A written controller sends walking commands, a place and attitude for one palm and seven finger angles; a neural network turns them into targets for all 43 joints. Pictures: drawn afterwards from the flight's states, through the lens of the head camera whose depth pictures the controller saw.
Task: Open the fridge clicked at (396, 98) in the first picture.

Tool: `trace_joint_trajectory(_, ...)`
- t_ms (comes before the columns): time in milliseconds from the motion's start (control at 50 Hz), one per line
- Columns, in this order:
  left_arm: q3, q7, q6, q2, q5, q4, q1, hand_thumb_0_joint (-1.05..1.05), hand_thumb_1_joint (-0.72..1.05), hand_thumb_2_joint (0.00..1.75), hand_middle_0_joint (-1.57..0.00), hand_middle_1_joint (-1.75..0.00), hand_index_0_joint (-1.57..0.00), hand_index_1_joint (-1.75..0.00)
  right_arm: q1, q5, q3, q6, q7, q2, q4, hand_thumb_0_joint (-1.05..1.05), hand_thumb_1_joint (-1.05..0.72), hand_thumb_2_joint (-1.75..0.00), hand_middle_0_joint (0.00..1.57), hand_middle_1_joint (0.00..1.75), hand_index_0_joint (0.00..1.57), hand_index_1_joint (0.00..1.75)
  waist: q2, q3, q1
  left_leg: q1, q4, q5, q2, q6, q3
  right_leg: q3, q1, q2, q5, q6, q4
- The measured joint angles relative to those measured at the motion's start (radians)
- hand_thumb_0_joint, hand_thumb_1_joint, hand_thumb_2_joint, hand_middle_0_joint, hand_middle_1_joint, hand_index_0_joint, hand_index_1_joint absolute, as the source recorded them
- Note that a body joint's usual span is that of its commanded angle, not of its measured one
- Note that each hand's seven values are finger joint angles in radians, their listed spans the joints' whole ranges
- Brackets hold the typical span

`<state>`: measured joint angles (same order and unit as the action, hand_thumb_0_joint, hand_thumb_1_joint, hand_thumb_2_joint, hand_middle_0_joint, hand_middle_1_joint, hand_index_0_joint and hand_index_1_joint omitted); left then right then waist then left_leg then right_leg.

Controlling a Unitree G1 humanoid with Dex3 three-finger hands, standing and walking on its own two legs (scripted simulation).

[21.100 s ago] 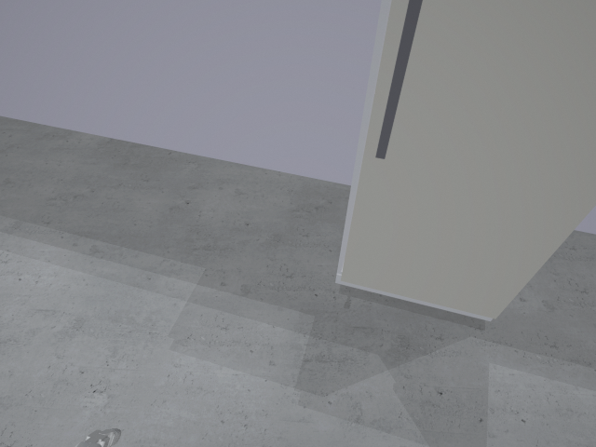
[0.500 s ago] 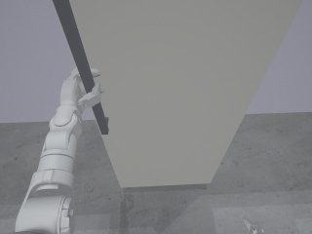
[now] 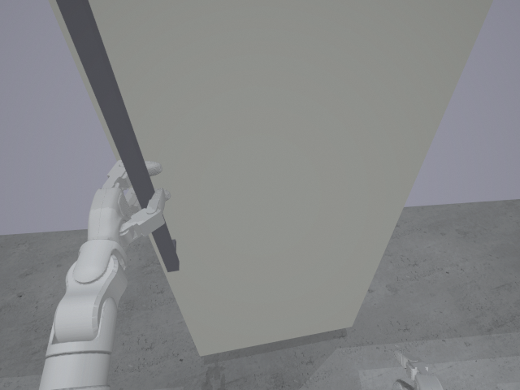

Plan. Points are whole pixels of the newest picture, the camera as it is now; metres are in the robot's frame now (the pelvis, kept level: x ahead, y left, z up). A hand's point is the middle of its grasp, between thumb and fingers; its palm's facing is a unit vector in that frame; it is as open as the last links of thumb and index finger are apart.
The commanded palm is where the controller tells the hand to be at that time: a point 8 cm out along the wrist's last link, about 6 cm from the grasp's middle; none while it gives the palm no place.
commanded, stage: walk backward, drawing the door open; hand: left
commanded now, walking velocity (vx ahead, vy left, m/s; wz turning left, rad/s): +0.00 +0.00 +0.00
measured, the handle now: (138, 160) +0.38 +0.20 +0.20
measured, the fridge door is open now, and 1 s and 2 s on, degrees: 6 44 79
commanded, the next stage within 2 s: stop walking and hold the door back in 1.90 s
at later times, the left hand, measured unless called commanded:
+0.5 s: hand (181, 295) +0.20 +0.11 +0.14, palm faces +0.25 -0.94 -0.22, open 6.7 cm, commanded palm +0.16 +0.15 +0.15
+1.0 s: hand out of the picture +0.07 -0.04 +0.14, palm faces +0.37 -0.91 -0.20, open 6.9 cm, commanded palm +0.03 -0.01 +0.15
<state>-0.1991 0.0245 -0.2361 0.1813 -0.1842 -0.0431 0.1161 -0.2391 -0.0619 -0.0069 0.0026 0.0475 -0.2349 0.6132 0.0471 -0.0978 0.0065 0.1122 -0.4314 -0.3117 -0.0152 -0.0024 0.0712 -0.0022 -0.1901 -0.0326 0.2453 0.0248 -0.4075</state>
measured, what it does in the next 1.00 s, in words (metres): steps to the right, turning left: left foot, then right foot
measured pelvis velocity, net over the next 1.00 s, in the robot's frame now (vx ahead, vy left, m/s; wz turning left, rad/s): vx -0.11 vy -0.22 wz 0.54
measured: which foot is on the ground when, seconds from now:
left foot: down 0.00-0.50, up 0.52-0.78, down 0.80-1.00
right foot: down 0.00-0.78, up 0.80-0.98, down 1.00-1.00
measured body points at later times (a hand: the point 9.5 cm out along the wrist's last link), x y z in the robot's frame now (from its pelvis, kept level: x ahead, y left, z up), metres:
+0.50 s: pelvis -0.05 -0.05 -0.01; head -0.04 -0.10 +0.44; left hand +0.18 +0.15 +0.16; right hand +0.15 -0.23 -0.12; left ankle -0.08 +0.10 -0.74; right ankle -0.03 -0.11 -0.74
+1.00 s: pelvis -0.11 -0.22 -0.03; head -0.07 -0.23 +0.42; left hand +0.05 +0.01 +0.15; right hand +0.14 -0.31 -0.14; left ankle -0.17 +0.02 -0.74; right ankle -0.03 -0.31 -0.75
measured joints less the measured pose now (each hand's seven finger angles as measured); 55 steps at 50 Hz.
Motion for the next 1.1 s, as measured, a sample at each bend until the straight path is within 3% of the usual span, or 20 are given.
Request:
trace_joint_trajectory(60, 0.043, -0.002, -0.022, -0.001, 0.016, -0.137, -0.111, 0.01, 0.73, 0.75, -0.27, -1.32, -0.24, -1.32, 0.014, 0.007, -0.007, 0.01, 0.004, -0.002, -0.014, 0.01, -0.91, -0.9, 0.2, 0.3, 0.2, 0.3, 0.003, -0.007, -0.005, -0.001, -0.018, -0.005, 0.003, -0.002, -0.008, 0.006, 0.011, 0.003, 0.012, -0.001, -0.005)
trace_joint_trajectory(140, 0.137, -0.046, 0.095, 0.035, 0.077, -0.175, -0.166, -0.01, 0.65, 0.75, -0.33, -1.34, -0.28, -1.34, 0.055, 0.039, -0.016, 0.017, 0.025, -0.014, -0.031, 0.01, -0.91, -0.9, 0.2, 0.3, 0.2, 0.3, 0.013, -0.003, 0.001, 0.061, -0.09, -0.029, 0.008, -0.008, -0.046, 0.046, -0.024, 0.013, 0.036, -0.003, -0.047)
trace_joint_trajectory(200, 0.179, -0.075, 0.142, 0.029, 0.101, -0.208, -0.192, -0.02, 0.62, 0.75, -0.38, -1.36, -0.29, -1.34, 0.082, 0.052, -0.02, 0.03, 0.03, -0.015, -0.049, 0.01, -0.91, -0.9, 0.2, 0.3, 0.2, 0.3, 0.018, 0.007, 0.002, 0.075, -0.087, -0.045, 0.017, -0.008, -0.063, 0.064, -0.059, 0.025, 0.052, -0.006, -0.096)
trace_joint_trajectory(380, 0.188, -0.121, 0.187, -0.006, 0.135, -0.273, -0.275, -0.03, 0.63, 0.74, -0.41, -1.38, -0.27, -1.34, 0.091, 0.087, -0.043, 0.044, -0.001, 0.053, -0.089, 0.01, -0.91, -0.9, 0.2, 0.3, 0.2, 0.3, 0.021, 0.05, 0.016, 0.077, -0.05, 0.0, 0.035, 0.01, -0.084, 0.049, -0.117, 0.04, 0.047, -0.023, -0.196)
trace_joint_trajectory(420, 0.18, -0.123, 0.194, -0.008, 0.137, -0.282, -0.287, -0.04, 0.63, 0.74, -0.41, -1.38, -0.26, -1.34, 0.083, 0.089, -0.05, 0.044, -0.004, 0.065, -0.083, 0.01, -0.91, -0.9, 0.2, 0.3, 0.2, 0.3, 0.02, 0.051, 0.019, 0.096, -0.053, 0.01, 0.034, 0.023, -0.101, 0.051, -0.117, 0.034, 0.059, -0.007, -0.176)
trace_joint_trajectory(500, 0.175, -0.129, 0.209, -0.023, 0.14, -0.295, -0.295, -0.04, 0.64, 0.73, -0.41, -1.37, -0.24, -1.35, 0.075, 0.079, -0.043, 0.033, -0.002, 0.061, -0.06, 0.01, -0.91, -0.9, 0.2, 0.3, 0.2, 0.3, 0.046, 0.075, 0.021, 0.163, -0.104, 0.042, 0.005, 0.043, -0.132, 0.102, -0.126, 0.009, 0.015, 0.062, -0.137)
trace_joint_trajectory(580, 0.21, -0.113, 0.214, -0.026, 0.152, -0.312, -0.274, -0.05, 0.64, 0.71, -0.4, -1.38, -0.23, -1.34, 0.05, 0.066, -0.013, 0.005, 0.017, 0.039, -0.036, 0.01, -0.91, -0.9, 0.2, 0.3, 0.2, 0.3, 0.031, 0.098, 0.031, 0.32, -0.446, -0.124, 0.011, 0.026, -0.091, 0.176, -0.149, 0.032, 0.008, 0.092, -0.152)
trace_joint_trajectory(640, 0.247, -0.099, 0.22, -0.033, 0.168, -0.339, -0.277, -0.05, 0.64, 0.7, -0.4, -1.38, -0.22, -1.33, 0.037, 0.074, -0.002, -0.006, 0.029, 0.022, -0.016, 0.01, -0.91, -0.9, 0.2, 0.3, 0.2, 0.3, 0.01, 0.115, 0.035, 0.368, -0.61, -0.152, -0.007, 0.032, -0.036, 0.223, -0.154, 0.048, 0.005, 0.109, -0.162)
trace_joint_trajectory(720, 0.309, -0.087, 0.223, -0.034, 0.176, -0.393, -0.285, -0.04, 0.64, 0.7, -0.41, -1.39, -0.22, -1.31, 0.026, 0.08, 0.004, -0.019, 0.039, 0.013, -0.016, 0.01, -0.91, -0.9, 0.2, 0.3, 0.2, 0.3, -0.015, 0.131, 0.048, 0.319, -0.533, -0.163, -0.051, 0.029, 0.017, 0.294, -0.171, 0.063, 0.007, 0.13, -0.184)
trace_joint_trajectory(780, 0.357, -0.085, 0.221, -0.033, 0.174, -0.445, -0.284, -0.04, 0.63, 0.71, -0.42, -1.39, -0.21, -1.3, 0.025, 0.083, 0.003, -0.038, 0.037, 0.003, -0.042, 0.01, -0.91, -0.9, 0.2, 0.3, 0.2, 0.3, -0.016, 0.138, 0.052, 0.227, -0.315, -0.092, -0.077, 0.013, 0.019, 0.343, -0.219, 0.068, 0.026, 0.129, -0.247)
trace_joint_trajectory(800, 0.367, -0.085, 0.228, -0.029, 0.168, -0.46, -0.279, -0.04, 0.63, 0.72, -0.43, -1.4, -0.21, -1.3, 0.03, 0.086, 0.005, -0.049, 0.036, 0.003, -0.052, 0.01, -0.91, -0.9, 0.2, 0.3, 0.2, 0.3, -0.014, 0.141, 0.053, 0.223, -0.27, -0.044, -0.082, 0.005, -0.001, 0.34, -0.257, 0.066, 0.056, 0.077, -0.303)
trace_joint_trajectory(820, 0.371, -0.085, 0.244, -0.014, 0.169, -0.463, -0.27, -0.05, 0.63, 0.72, -0.43, -1.4, -0.21, -1.3, 0.042, 0.091, 0.008, -0.053, 0.035, 0.016, -0.055, 0.01, -0.91, -0.9, 0.2, 0.3, 0.2, 0.3, -0.029, 0.16, 0.054, 0.234, -0.285, -0.035, -0.077, 0.024, -0.009, 0.286, -0.293, 0.062, 0.101, 0.003, -0.393)
trace_joint_trajectory(840, 0.373, -0.08, 0.261, 0.001, 0.175, -0.458, -0.263, -0.05, 0.63, 0.73, -0.44, -1.4, -0.21, -1.3, 0.049, 0.096, 0.008, -0.053, 0.031, 0.03, -0.055, 0.01, -0.91, -0.9, 0.2, 0.3, 0.2, 0.3, -0.037, 0.178, 0.056, 0.236, -0.29, -0.031, -0.074, 0.046, -0.024, 0.215, -0.324, 0.046, 0.132, -0.039, -0.505)
trace_joint_trajectory(880, 0.377, -0.062, 0.273, 0.02, 0.191, -0.451, -0.261, -0.05, 0.62, 0.75, -0.44, -1.4, -0.22, -1.31, 0.054, 0.1, 0.002, -0.055, 0.016, 0.051, -0.042, 0.01, -0.91, -0.9, 0.2, 0.3, 0.2, 0.3, -0.033, 0.194, 0.061, 0.238, -0.257, -0.001, -0.076, 0.083, -0.076, 0.109, -0.359, 0.018, 0.16, -0.067, -0.68)
trace_joint_trajectory(920, 0.381, -0.052, 0.272, 0.019, 0.193, -0.448, -0.266, -0.05, 0.61, 0.75, -0.44, -1.4, -0.23, -1.32, 0.059, 0.093, -0.004, -0.062, -0.003, 0.057, -0.028, 0.01, -0.91, -0.9, 0.2, 0.3, 0.2, 0.3, -0.003, 0.198, 0.05, 0.248, -0.208, 0.047, -0.095, 0.108, -0.134, 0.046, -0.34, 0.006, 0.172, -0.075, -0.675)
trace_joint_trajectory(960, 0.385, -0.051, 0.273, 0.007, 0.189, -0.448, -0.271, -0.05, 0.61, 0.75, -0.45, -1.4, -0.24, -1.32, 0.066, 0.082, -0.005, -0.077, -0.016, 0.058, -0.018, 0.01, -0.91, -0.9, 0.2, 0.3, 0.2, 0.3, 0.026, 0.196, 0.031, 0.266, -0.173, 0.088, -0.116, 0.125, -0.188, 0.008, -0.257, 0.015, 0.166, -0.076, -0.491)
trace_joint_trajectory(1000, 0.377, -0.058, 0.268, -0.001, 0.186, -0.458, -0.272, -0.05, 0.6, 0.76, -0.45, -1.4, -0.24, -1.32, 0.078, 0.065, -0.004, -0.095, -0.024, 0.067, -0.007, 0.01, -0.91, -0.9, 0.2, 0.3, 0.2, 0.3, 0.02, 0.185, 0.005, 0.3, -0.19, 0.068, -0.119, 0.11, -0.215, 0.012, -0.17, 0.047, 0.062, -0.046, -0.275)
trace_joint_trajectory(1020, 0.373, -0.062, 0.265, -0.013, 0.189, -0.456, -0.269, -0.05, 0.59, 0.77, -0.45, -1.4, -0.24, -1.33, 0.096, 0.056, 0.0, -0.099, -0.025, 0.066, 0.006, 0.01, -0.91, -0.9, 0.2, 0.3, 0.2, 0.3, 0.027, 0.196, 0.003, 0.326, -0.256, -0.02, -0.12, 0.089, -0.222, 0.037, -0.173, 0.043, 0.042, -0.023, -0.282)
trace_joint_trajectory(1060, 0.384, -0.063, 0.246, -0.028, 0.199, -0.445, -0.258, -0.04, 0.59, 0.77, -0.45, -1.4, -0.25, -1.34, 0.117, 0.047, 0.015, -0.101, -0.017, 0.059, 0.029, 0.01, -0.91, -0.9, 0.2, 0.3, 0.2, 0.3, 0.025, 0.207, 0.014, 0.396, -0.485, -0.175, -0.087, 0.055, -0.181, 0.094, -0.165, 0.06, 0.062, 0.009, -0.299)
trace_joint_trajectory(1100, 0.4, -0.054, 0.237, -0.036, 0.205, -0.426, -0.257, -0.04, 0.6, 0.77, -0.45, -1.4, -0.25, -1.33, 0.121, 0.049, 0.025, -0.098, -0.006, 0.05, 0.035, 0.01, -0.91, -0.9, 0.2, 0.3, 0.2, 0.3, 0.011, 0.201, 0.022, 0.433, -0.684, -0.231, -0.06, 0.045, -0.1, 0.143, -0.148, 0.084, 0.066, 0.027, -0.281)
